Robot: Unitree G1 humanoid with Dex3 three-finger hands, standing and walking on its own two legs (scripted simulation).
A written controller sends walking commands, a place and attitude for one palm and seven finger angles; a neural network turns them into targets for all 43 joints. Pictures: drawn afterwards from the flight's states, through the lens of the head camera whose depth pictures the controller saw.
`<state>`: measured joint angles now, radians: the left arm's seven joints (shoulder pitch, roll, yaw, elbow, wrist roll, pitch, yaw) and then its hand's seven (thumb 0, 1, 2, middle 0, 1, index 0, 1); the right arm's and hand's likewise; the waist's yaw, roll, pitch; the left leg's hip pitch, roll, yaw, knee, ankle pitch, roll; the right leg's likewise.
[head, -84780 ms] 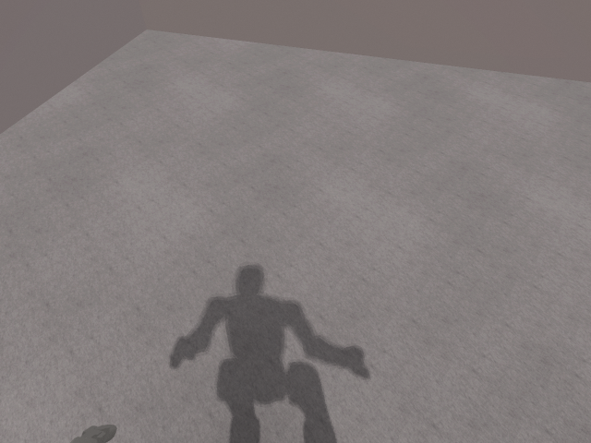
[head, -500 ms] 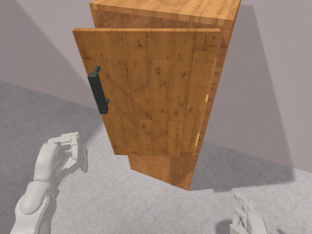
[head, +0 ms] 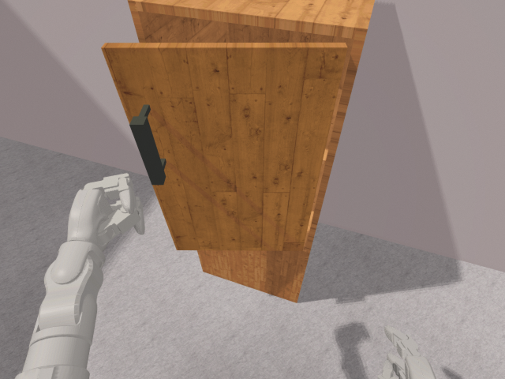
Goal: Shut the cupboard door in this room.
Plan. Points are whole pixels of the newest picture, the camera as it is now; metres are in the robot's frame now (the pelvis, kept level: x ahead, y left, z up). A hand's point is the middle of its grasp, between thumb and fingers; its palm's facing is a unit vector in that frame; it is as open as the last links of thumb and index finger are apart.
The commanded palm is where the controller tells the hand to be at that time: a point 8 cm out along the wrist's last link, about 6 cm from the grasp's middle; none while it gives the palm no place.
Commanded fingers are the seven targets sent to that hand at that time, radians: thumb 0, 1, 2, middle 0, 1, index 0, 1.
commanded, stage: bring the fist close to the handle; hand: left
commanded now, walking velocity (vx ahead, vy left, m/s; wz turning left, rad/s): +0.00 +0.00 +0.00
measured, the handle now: (152, 146) +0.49 +0.22 +0.11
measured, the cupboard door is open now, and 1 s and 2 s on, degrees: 19 19 0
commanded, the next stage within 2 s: push the door shut along its arc in 0.68 s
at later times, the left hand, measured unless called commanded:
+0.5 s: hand (156, 179) +0.40 +0.19 +0.11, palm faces +0.06 -1.00 -0.01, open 3.1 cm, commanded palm +0.36 +0.24 +0.11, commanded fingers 0.00 0.90 0.90 -1.30 -1.50 -1.30 -1.50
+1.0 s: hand (154, 175) +0.40 +0.19 +0.12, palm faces +0.02 -1.00 -0.03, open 3.1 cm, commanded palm +0.38 +0.23 +0.11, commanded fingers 0.00 0.90 0.90 -1.30 -1.50 -1.30 -1.50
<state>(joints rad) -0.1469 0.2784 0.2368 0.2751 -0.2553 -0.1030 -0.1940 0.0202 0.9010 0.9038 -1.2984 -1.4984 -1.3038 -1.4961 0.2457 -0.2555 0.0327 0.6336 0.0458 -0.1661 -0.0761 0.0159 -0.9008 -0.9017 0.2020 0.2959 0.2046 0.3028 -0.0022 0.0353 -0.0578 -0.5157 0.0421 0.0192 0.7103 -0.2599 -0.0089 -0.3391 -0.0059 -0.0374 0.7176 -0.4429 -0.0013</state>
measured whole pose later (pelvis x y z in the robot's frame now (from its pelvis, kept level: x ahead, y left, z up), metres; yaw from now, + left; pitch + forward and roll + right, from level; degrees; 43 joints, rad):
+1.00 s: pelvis +0.00 +0.00 +0.00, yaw +0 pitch +6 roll -1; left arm -0.52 0.33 0.24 0.70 -0.20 -0.19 -0.20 0.02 0.90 0.90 -1.30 -1.50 -1.31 -1.50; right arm 0.25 -0.26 0.03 0.64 0.04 -0.09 -0.07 0.01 -0.90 -0.90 0.20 0.30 0.20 0.30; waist -0.04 0.04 -0.06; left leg -0.58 0.05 0.01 0.73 -0.25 -0.01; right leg -0.40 0.00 -0.04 0.73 -0.44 0.00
